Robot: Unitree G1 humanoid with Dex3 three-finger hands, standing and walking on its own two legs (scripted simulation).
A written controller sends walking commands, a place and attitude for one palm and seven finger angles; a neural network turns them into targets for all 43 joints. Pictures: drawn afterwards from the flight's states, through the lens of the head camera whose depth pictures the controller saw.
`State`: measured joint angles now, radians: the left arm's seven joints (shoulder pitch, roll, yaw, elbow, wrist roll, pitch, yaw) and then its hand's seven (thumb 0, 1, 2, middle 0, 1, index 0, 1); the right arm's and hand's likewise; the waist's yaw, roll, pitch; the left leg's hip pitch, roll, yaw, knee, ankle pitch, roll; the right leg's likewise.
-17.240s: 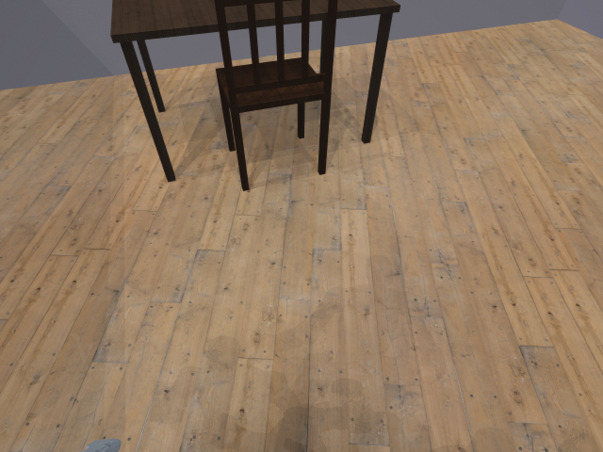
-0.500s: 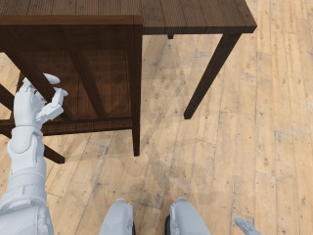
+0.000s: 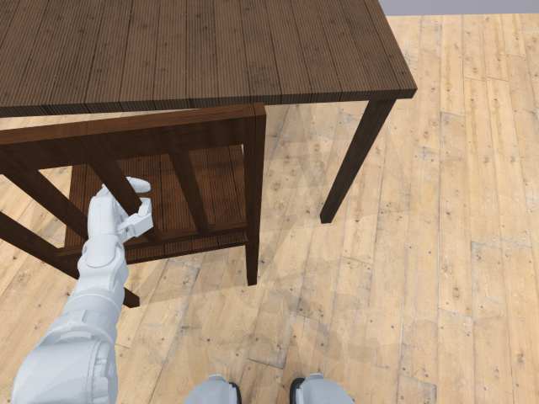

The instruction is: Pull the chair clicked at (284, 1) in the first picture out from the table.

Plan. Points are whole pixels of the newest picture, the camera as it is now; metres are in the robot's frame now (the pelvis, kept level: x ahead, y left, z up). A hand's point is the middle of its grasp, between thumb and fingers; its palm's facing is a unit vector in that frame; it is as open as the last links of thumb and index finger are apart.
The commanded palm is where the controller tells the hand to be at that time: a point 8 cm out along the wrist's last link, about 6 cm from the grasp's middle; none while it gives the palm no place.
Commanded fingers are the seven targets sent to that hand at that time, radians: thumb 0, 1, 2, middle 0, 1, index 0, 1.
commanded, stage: step backward, pulling the chair out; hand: left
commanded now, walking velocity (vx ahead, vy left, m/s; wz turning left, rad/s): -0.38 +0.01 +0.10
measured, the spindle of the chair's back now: (133, 205) +0.43 +0.23 -0.06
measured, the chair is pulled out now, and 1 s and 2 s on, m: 0.05 0.20 0.27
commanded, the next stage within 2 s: none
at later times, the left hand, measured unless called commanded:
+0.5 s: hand (180, 273) +0.31 +0.13 -0.05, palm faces +0.09 -0.98 -0.19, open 5.4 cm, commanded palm +0.31 +0.18 -0.04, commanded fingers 0.00 0.90 0.90 -0.50 -1.45 -0.50 -1.45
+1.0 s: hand (179, 300) +0.27 +0.13 -0.05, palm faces +0.07 -0.97 -0.21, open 5.5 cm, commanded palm +0.27 +0.18 -0.04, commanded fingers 0.00 0.90 0.90 -0.50 -1.45 -0.50 -1.45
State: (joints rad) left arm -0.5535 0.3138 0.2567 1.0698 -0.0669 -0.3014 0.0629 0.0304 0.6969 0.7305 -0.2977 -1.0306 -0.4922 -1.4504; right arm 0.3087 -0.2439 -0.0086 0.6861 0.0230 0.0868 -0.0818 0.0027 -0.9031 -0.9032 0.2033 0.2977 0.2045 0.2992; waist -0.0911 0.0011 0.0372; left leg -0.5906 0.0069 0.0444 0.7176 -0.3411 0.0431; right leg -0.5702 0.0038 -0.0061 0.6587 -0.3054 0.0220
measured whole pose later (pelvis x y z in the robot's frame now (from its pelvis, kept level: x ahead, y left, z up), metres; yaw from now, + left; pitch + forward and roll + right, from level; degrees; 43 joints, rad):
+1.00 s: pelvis -0.09 -0.03 +0.00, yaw +2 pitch +2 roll +0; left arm -0.49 0.20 0.03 1.08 -0.05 -0.24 0.10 -0.01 0.63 0.76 -0.27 -1.15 -0.50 -1.45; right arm 0.23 -0.24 0.02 0.75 0.05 -0.05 -0.14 0.01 -0.90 -0.90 0.20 0.30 0.20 0.30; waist -0.04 0.01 0.10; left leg -0.50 0.01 0.03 0.68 -0.22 0.01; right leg -0.50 -0.01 -0.03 0.67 -0.20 -0.02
